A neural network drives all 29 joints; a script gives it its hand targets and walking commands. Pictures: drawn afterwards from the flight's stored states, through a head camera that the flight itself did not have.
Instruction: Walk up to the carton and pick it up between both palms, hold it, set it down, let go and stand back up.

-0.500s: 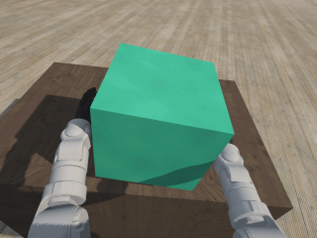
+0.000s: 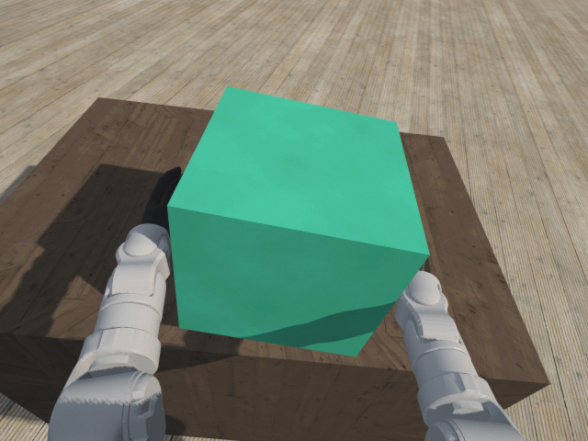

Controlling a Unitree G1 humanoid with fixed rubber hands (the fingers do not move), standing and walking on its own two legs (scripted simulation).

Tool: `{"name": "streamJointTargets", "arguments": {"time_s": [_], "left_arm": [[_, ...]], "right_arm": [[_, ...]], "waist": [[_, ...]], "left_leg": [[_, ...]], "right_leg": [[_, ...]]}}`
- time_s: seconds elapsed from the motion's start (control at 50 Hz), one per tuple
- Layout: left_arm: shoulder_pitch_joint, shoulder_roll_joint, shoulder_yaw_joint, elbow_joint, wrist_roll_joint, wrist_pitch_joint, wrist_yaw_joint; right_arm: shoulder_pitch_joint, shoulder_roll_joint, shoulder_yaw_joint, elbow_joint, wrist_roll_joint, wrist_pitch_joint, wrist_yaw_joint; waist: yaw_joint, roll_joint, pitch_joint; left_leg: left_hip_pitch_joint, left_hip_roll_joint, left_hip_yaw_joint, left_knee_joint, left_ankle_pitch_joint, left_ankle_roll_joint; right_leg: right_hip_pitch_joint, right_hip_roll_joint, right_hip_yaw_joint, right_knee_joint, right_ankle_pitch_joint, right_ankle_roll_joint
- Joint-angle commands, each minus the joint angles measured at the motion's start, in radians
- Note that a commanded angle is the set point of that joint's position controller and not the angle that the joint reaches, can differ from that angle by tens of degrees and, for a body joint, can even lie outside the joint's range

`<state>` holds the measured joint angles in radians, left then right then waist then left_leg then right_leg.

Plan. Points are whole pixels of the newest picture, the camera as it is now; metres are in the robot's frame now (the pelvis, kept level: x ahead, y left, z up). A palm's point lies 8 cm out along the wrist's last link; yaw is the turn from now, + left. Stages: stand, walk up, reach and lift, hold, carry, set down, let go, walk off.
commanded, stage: set down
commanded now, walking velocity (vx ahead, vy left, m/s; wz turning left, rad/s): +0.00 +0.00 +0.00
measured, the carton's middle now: (291, 221) +0.44 +0.04 +0.07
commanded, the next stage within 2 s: none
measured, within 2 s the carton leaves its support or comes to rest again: rests again in 1.60 s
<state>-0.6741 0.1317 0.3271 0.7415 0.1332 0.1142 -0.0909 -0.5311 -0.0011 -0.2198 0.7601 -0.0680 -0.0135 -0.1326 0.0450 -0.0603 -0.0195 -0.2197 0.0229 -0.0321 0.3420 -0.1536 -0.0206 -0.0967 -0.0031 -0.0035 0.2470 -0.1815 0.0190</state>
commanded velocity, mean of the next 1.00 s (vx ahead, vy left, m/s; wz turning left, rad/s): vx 0.00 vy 0.00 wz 0.00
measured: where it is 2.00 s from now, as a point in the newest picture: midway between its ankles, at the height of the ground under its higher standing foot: outside the picture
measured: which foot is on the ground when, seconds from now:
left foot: down 0.00-1.00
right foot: down 0.00-1.00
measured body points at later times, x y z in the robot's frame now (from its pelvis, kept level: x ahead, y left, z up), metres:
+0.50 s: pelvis +0.00 +0.00 +0.00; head +0.04 +0.03 +0.45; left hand +0.41 +0.22 +0.06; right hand +0.38 -0.14 +0.03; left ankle +0.01 +0.13 -0.75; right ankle -0.04 -0.13 -0.75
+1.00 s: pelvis +0.00 +0.00 +0.00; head +0.06 +0.03 +0.44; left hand +0.40 +0.22 +0.02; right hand +0.38 -0.14 +0.01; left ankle +0.01 +0.13 -0.75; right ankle -0.04 -0.13 -0.75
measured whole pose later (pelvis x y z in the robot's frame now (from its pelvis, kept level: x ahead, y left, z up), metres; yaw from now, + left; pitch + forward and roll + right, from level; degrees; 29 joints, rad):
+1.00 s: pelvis +0.00 +0.00 +0.00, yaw +0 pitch +12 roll -1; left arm -0.76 0.20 0.27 1.22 0.06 -0.33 -0.08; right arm -0.55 0.04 -0.37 0.97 -0.19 -0.29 -0.13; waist 0.04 -0.05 -0.09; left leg -0.44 0.03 -0.01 0.37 -0.13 -0.02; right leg -0.32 0.00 -0.02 0.29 -0.17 0.02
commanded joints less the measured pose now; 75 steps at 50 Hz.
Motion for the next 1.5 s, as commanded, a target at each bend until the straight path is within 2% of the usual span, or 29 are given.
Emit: {"name": "streamJointTargets", "arguments": {"time_s": [0.0, 0.22, 0.44, 0.82, 1.04, 1.26, 1.4, 1.48], "left_arm": [[-0.638, -0.642, -0.377, -0.084, -0.013, -0.082, -0.119], [-0.665, -0.63, -0.329, 0.041, 0.01, -0.169, -0.117], [-0.659, -0.621, -0.315, 0.13, 0.015, -0.269, -0.106], [-0.682, -0.588, -0.312, 0.295, -0.011, -0.462, -0.095], [-0.682, -0.562, -0.291, 0.405, -0.002, -0.536, -0.084], [-0.684, -0.518, -0.264, 0.458, 0.017, -0.587, -0.061], [-0.674, -0.411, -0.222, 0.487, 0.015, -0.609, -0.036], [-0.666, -0.271, -0.182, 0.483, -0.011, -0.617, -0.007]], "right_arm": [[-0.862, 0.562, 0.342, -0.305, -0.048, -0.152, 0.121], [-0.857, 0.58, 0.265, -0.225, -0.119, -0.208, 0.135], [-0.824, 0.598, 0.258, -0.156, -0.161, -0.273, 0.149], [-0.772, 0.633, 0.257, -0.025, -0.206, -0.377, 0.155], [-0.73, 0.614, 0.206, 0.113, -0.235, -0.406, 0.167], [-0.7, 0.563, 0.133, 0.231, -0.259, -0.433, 0.181], [-0.684, 0.461, 0.074, 0.285, -0.257, -0.44, 0.178], [-0.677, 0.32, 0.02, 0.3, -0.233, -0.432, 0.158]], "waist": [[-0.007, 0.112, -0.604], [0.0, 0.117, -0.643], [0.012, 0.12, -0.702], [0.007, 0.104, -0.742], [0.004, 0.125, -0.697], [-0.002, 0.162, -0.675], [0.0, 0.152, -0.668], [0.004, 0.138, -0.684]], "left_leg": [[0.224, -0.04, 0.111, 0.038, 0.482, -0.069], [0.192, -0.03, 0.122, 0.041, 0.473, -0.07], [0.187, -0.019, 0.12, 0.06, 0.536, -0.07], [0.078, -0.014, 0.116, 0.074, 0.5, -0.053], [0.049, -0.003, 0.12, 0.075, 0.441, -0.054], [0.043, 0.003, 0.122, 0.083, 0.385, -0.064], [0.03, 0.002, 0.127, 0.084, 0.327, -0.056], [0.028, 0.002, 0.134, 0.096, 0.313, -0.05]], "right_leg": [[0.139, 0.031, -0.047, 0.031, 0.369, 0.01], [0.102, 0.025, -0.053, 0.037, 0.338, 0.003], [0.072, 0.022, -0.056, 0.05, 0.373, -0.002], [0.05, 0.008, -0.045, 0.089, 0.436, 0.0], [-0.036, 0.008, -0.053, 0.081, 0.332, -0.015], [-0.136, 0.011, -0.063, 0.071, 0.232, -0.033], [-0.193, 0.013, -0.066, 0.072, 0.169, -0.039], [-0.228, 0.015, -0.067, 0.082, 0.141, -0.039]]}}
